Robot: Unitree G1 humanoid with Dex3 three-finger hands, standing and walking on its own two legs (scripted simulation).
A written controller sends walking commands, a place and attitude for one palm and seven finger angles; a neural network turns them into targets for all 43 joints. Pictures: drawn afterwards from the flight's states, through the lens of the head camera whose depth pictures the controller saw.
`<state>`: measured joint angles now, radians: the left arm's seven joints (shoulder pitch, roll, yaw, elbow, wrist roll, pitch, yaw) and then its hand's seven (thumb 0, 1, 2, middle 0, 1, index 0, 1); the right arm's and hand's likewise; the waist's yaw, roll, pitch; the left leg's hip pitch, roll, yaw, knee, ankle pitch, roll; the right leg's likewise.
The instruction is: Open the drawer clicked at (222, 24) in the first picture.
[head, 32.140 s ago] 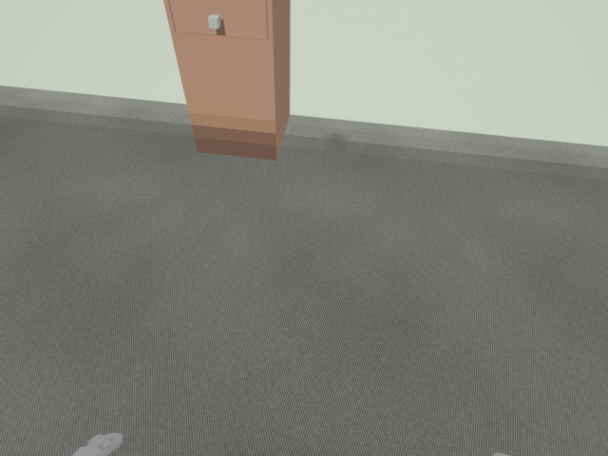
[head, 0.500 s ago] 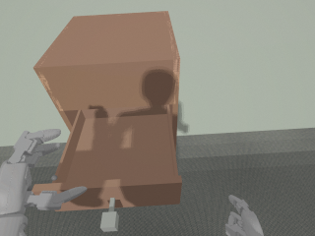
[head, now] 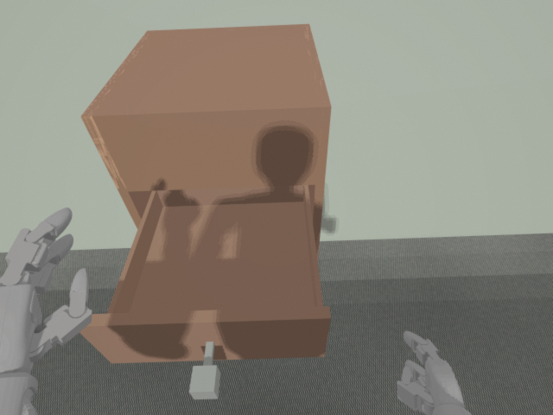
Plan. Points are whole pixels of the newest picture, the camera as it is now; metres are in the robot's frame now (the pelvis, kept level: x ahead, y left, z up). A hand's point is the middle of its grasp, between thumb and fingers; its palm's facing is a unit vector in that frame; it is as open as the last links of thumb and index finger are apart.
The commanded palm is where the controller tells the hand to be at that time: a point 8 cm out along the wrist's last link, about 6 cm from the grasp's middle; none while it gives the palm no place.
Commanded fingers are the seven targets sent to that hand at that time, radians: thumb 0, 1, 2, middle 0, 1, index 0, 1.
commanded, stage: draw the hand back to the body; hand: left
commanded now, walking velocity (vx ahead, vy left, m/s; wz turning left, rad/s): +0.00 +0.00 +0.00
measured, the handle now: (207, 368) +0.21 +0.14 -0.07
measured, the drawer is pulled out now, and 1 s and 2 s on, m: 0.30 0.30 0.30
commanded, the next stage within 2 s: step back with the hand held close in 0.10 s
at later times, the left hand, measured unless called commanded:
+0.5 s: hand (77, 323) +0.17 +0.24 +0.14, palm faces +0.25 -0.83 -0.50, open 7.4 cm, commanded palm +0.11 +0.29 +0.18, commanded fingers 0.00 0.90 0.90 -0.20 -0.30 -0.20 -0.30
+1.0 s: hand (31, 376) +0.11 +0.25 +0.16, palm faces +0.32 -0.84 -0.44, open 7.4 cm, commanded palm +0.04 +0.30 +0.18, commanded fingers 0.00 0.90 0.90 -0.20 -0.30 -0.20 -0.30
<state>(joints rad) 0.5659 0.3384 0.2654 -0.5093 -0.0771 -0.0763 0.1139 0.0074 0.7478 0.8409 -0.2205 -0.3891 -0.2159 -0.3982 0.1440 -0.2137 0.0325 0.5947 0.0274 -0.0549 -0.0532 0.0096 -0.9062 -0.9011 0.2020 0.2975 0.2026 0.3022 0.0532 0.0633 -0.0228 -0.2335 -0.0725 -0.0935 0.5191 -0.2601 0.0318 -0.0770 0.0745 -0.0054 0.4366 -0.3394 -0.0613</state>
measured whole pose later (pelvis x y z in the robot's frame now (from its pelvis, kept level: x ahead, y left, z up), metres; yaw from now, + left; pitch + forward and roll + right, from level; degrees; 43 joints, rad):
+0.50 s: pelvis -0.02 +0.01 +0.00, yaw +0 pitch +3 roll -2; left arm 0.65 0.38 0.33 -0.58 -0.06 -0.15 0.08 0.01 0.89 0.90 -0.21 -0.30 -0.21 -0.31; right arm 0.13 -0.24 -0.01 0.58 0.03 0.02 -0.04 0.01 -0.91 -0.90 0.20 0.30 0.20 0.30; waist 0.00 0.05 0.03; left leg -0.36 -0.06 -0.10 0.52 -0.21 0.04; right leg -0.19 0.08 -0.02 0.42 -0.28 -0.05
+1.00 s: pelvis -0.08 +0.01 -0.01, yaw +2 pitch +3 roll -2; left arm 0.65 0.40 0.36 -0.69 -0.06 -0.16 0.13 0.01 0.89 0.90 -0.21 -0.30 -0.21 -0.31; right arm 0.17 -0.19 0.01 0.58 0.03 -0.03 -0.05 0.01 -0.90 -0.90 0.21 0.30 0.21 0.30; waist -0.01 -0.02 0.01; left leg -0.51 -0.05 -0.08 0.81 -0.35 0.01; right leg -0.34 0.06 -0.08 0.57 -0.28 -0.06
